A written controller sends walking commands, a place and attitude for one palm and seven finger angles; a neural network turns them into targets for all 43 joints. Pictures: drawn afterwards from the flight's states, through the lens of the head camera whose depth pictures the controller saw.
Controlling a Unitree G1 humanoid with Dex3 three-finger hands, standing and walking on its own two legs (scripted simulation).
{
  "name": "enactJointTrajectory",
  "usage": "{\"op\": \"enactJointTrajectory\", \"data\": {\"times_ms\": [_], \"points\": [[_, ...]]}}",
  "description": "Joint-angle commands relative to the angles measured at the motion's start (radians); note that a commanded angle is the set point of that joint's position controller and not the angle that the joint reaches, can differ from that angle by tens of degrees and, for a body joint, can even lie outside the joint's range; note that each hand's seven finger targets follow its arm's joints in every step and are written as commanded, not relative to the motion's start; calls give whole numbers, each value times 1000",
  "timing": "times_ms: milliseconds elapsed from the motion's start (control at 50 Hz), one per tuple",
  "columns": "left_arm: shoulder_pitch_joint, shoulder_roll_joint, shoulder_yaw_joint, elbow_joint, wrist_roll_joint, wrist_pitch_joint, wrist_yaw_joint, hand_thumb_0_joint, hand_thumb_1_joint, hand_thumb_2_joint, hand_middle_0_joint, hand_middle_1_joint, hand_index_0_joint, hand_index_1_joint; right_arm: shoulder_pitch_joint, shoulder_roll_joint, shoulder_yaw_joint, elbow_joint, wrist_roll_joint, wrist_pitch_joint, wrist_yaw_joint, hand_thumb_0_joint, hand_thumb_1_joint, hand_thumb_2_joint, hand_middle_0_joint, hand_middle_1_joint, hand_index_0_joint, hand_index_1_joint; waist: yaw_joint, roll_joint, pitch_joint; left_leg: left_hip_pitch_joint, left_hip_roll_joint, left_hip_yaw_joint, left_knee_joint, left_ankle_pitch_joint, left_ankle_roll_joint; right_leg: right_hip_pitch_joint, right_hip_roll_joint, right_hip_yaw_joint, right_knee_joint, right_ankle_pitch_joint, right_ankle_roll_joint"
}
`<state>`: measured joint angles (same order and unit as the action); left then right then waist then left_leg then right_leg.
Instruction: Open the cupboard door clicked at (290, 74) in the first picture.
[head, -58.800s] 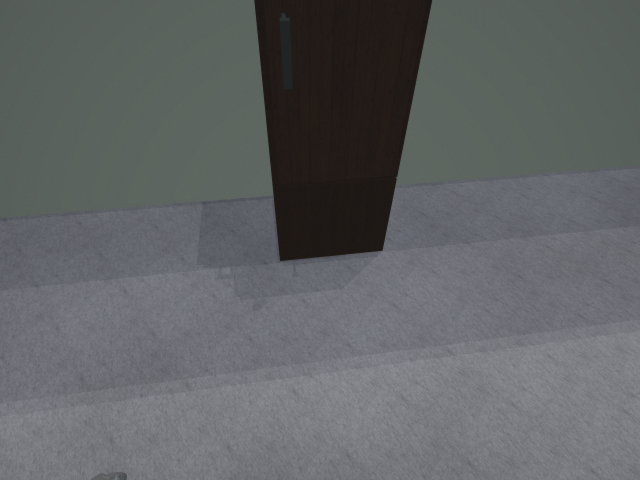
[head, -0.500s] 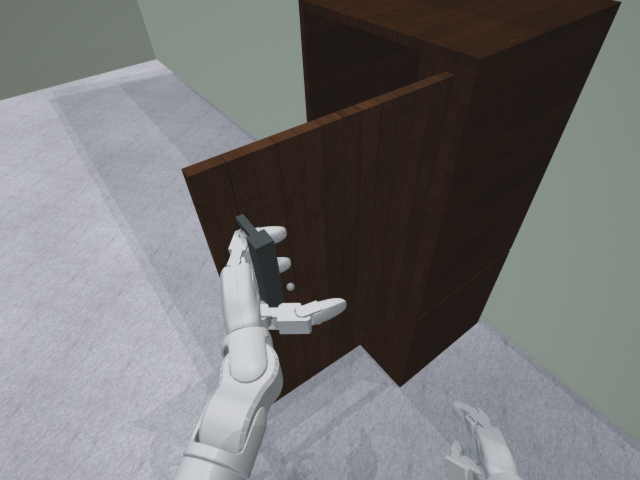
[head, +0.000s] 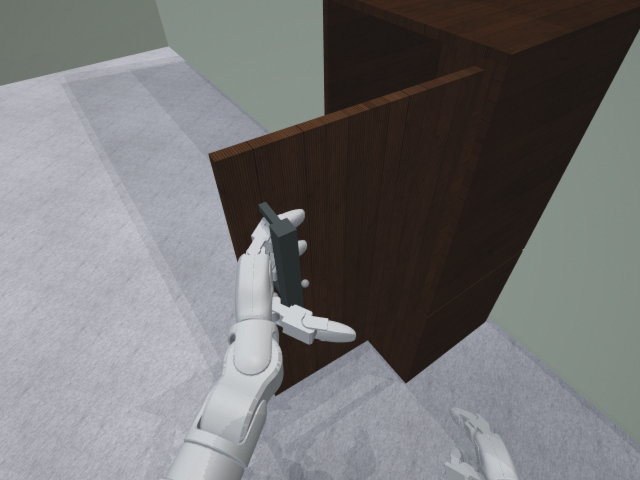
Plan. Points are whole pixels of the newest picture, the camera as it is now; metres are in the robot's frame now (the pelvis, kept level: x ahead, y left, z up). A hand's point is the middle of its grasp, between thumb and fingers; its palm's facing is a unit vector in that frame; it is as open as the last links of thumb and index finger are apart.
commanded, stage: slide the hand sideways off the handle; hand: left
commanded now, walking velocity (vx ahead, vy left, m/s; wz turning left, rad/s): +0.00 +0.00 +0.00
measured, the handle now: (280, 261) +0.36 +0.09 +0.10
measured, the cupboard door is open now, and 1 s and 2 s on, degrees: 87 89 89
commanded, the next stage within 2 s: draw the hand back to the body in 1.12 s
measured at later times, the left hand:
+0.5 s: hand (305, 309) +0.28 +0.05 +0.10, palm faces -0.19 -0.98 -0.03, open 16.1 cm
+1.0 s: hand (249, 344) +0.24 +0.11 +0.10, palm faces -0.11 -0.99 -0.07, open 16.2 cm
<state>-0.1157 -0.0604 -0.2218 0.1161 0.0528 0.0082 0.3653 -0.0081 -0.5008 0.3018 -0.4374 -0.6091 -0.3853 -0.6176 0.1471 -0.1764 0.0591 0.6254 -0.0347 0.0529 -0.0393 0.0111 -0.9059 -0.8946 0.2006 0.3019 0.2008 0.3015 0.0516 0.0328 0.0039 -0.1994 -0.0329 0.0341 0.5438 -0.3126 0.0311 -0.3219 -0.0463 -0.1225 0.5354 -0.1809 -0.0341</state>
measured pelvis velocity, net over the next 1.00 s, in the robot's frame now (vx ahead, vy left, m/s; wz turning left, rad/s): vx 0.03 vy -0.03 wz -0.02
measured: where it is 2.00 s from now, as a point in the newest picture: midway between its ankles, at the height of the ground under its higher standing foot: outside the picture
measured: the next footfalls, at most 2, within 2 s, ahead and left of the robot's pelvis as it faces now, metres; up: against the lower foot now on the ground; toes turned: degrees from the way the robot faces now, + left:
none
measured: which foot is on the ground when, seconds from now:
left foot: down 0.00-1.00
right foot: down 0.00-1.00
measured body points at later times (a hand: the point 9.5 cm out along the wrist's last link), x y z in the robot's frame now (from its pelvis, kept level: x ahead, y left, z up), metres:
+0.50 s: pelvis +0.01 -0.01 +0.00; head +0.01 -0.03 +0.45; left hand +0.29 +0.11 +0.11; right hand +0.18 -0.22 -0.09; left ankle -0.01 +0.10 -0.73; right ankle +0.07 -0.10 -0.73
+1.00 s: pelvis +0.03 -0.03 -0.01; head +0.03 -0.05 +0.44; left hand +0.24 +0.16 +0.10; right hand +0.22 -0.24 -0.08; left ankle -0.01 +0.10 -0.73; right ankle +0.07 -0.10 -0.73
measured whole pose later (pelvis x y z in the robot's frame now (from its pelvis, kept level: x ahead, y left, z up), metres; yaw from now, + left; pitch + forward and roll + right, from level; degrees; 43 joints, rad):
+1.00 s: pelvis +0.03 -0.03 -0.01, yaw -1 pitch +1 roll +0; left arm 0.41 0.21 0.03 -0.28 -0.21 -0.09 -0.22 -0.01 -0.50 0.30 -0.21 -0.33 -0.19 -0.32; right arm 0.22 -0.24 0.06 0.54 0.01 -0.20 -0.05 0.01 -0.90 -0.89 0.20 0.30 0.20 0.30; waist 0.04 0.06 -0.03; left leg -0.24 0.03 0.03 0.63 -0.40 -0.01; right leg -0.37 0.01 -0.13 0.61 -0.26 -0.07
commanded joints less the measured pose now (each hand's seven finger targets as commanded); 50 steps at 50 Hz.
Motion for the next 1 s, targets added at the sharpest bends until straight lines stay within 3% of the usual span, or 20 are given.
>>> {"op": "enactJointTrajectory", "data": {"times_ms": [0,40,60,100,140,180,240,340,380,420,440,480,540,580,700,760,800,840,900,980], "points": [[-478,75,-106,-182,-42,-103,-409,0,-500,300,-150,-300,-150,-300,-71,-112,-16,-178,31,-87,-36,0,-900,-900,200,300,200,300,-81,-19,-207,-41,19,-63,-94,76,-17,138,8,99,-39,28,-22],[-473,61,-40,-136,-160,-72,-492,0,-500,300,-150,-300,-150,-300,-90,-119,-5,-188,49,-120,-44,0,-900,-900,200,300,200,300,-75,-92,-177,-70,22,-84,-104,25,-23,117,19,83,-49,-42,-17],[-464,47,-14,-135,-205,-60,-498,0,-500,300,-150,-300,-150,-300,-96,-121,-3,-190,53,-140,-44,0,-900,-900,200,300,200,300,-69,-122,-174,-85,22,-90,-103,14,-23,114,22,78,-50,-63,-12],[-369,58,54,-129,-250,-51,-482,0,-500,300,-150,-300,-150,-300,-98,-124,-2,-188,58,-172,-30,0,-900,-900,200,300,200,300,-35,-105,-146,-111,23,-99,-111,0,-39,94,25,62,-37,-101,-13],[-325,68,66,-228,-239,-72,-443,0,-500,300,-150,-300,-150,-300,-91,-121,-9,-203,53,-195,-7,0,-900,-900,200,300,200,300,-13,-78,-202,-95,28,-96,-102,59,-50,113,25,58,-15,-55,-13],[-249,82,61,-250,-201,-84,-405,0,-500,300,-150,-300,-150,-300,-70,-121,-17,-205,48,-202,16,0,-900,-900,200,300,200,300,-8,-57,-177,-104,35,-88,-100,94,-59,105,25,58,-7,-30,-13],[-186,128,80,-337,-158,-91,-373,0,-500,300,-150,-300,-150,-300,-66,-124,-26,-226,47,-199,30,0,-900,-900,200,300,200,300,-8,-97,-205,-114,41,-68,-89,93,-45,130,23,75,-8,-15,-8],[-89,212,155,-395,-142,-58,-356,0,-500,300,-150,-300,-150,-300,-95,-119,-19,-241,49,-175,17,0,-900,-900,200,300,200,300,6,-71,-167,-152,33,-42,-103,24,-27,172,15,114,-49,-78,-5],[-39,240,195,-402,-151,-46,-358,0,-500,300,-150,-300,-150,-300,-103,-115,-18,-240,50,-169,9,0,-900,-900,200,300,200,300,14,-65,-148,-159,30,-37,-104,18,-24,188,13,127,-70,-92,-6],[28,230,203,-445,-168,-42,-366,0,-500,300,-150,-300,-150,-300,-107,-113,-15,-252,49,-166,6,0,-900,-900,200,300,200,300,18,-68,-164,-154,29,-29,-102,38,-22,220,11,134,-73,-62,-2],[52,238,212,-459,-172,-42,-371,0,-500,300,-150,-300,-150,-300,-104,-113,-17,-251,51,-167,4,0,-900,-900,200,300,200,300,14,-93,-171,-152,29,-27,-98,52,-20,232,13,137,-74,-40,0],[134,265,250,-479,-182,-42,-378,0,-500,300,-150,-300,-150,-300,-104,-113,-20,-250,51,-167,2,0,-900,-900,200,300,200,300,24,-66,-176,-148,29,-20,-91,82,-19,248,12,145,-73,3,-2],[224,268,255,-545,-190,-60,-397,0,-500,300,-150,-300,-150,-300,-83,-117,-26,-256,50,-177,4,0,-900,-900,200,300,200,300,12,-99,-190,-141,31,-13,-75,120,-16,258,15,143,-60,75,7],[270,267,252,-562,-196,-72,-416,0,-500,300,-150,-300,-150,-300,-76,-120,-29,-259,50,-187,2,0,-900,-900,200,300,200,300,3,-100,-162,-148,33,-16,-64,117,-14,236,18,149,-63,73,9],[297,298,261,-632,-212,-120,-466,0,-500,300,-150,-300,-150,-300,-46,-129,-34,-262,51,-241,-8,0,-900,-900,200,300,200,300,-18,-28,-176,-145,24,-21,-19,109,-10,208,7,175,-60,51,17],[344,311,279,-626,-227,-139,-494,0,-500,300,-150,-300,-150,-300,-31,-136,-35,-260,52,-267,-12,0,-900,-900,200,300,200,300,-18,-84,-174,-166,23,-28,-5,117,-10,207,8,171,-49,73,24],[359,319,288,-633,-241,-148,-513,0,-500,300,-150,-300,-150,-300,-28,-140,-35,-257,52,-285,-14,0,-900,-900,200,300,200,300,-17,-51,-169,-162,22,-32,1,121,-10,196,6,169,-43,80,21],[412,359,347,-613,-256,-154,-529,0,-500,300,-150,-300,-150,-300,-20,-142,-35,-253,50,-295,-18,0,-900,-900,200,300,200,300,-4,-103,-180,-183,21,-34,13,119,-10,218,-1,187,-45,86,29],[420,372,374,-615,-275,-160,-554,0,-500,300,-150,-300,-150,-300,-30,-147,-36,-250,54,-304,-20,0,-900,-900,200,300,200,300,-2,-53,-159,-192,20,-35,20,111,-13,203,-4,195,-47,60,26],[454,366,374,-612,-294,-168,-576,0,-500,300,-150,-300,-150,-300,-24,-153,-37,-250,55,-325,-22,0,-900,-900,200,300,200,300,-3,-40,-148,-185,22,-40,21,125,-15,180,5,168,-35,67,20]]}}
